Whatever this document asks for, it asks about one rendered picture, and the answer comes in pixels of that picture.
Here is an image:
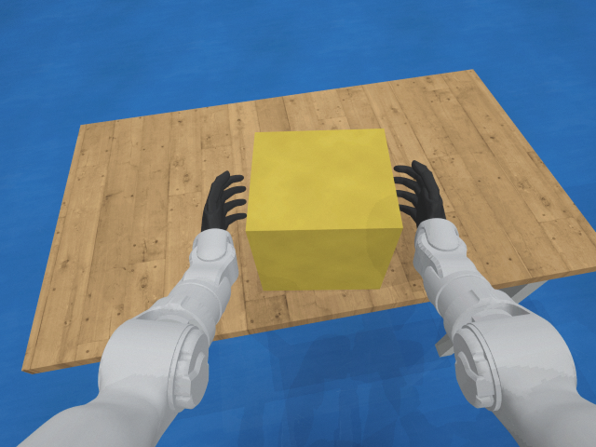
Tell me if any robot left hand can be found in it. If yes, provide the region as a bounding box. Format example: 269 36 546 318
201 170 247 232

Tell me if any table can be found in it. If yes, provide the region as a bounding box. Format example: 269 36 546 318
21 69 596 374

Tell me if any carton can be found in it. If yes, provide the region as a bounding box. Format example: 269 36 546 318
246 129 403 291

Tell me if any robot right upper arm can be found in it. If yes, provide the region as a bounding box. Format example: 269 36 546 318
454 314 596 447

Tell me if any robot left forearm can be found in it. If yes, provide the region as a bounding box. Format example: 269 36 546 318
98 228 238 391

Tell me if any robot left upper arm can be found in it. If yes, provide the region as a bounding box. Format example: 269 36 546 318
17 318 209 447

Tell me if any robot right forearm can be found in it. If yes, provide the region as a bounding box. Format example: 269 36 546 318
413 218 577 385

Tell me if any robot right hand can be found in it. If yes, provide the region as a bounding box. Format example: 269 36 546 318
394 160 446 228

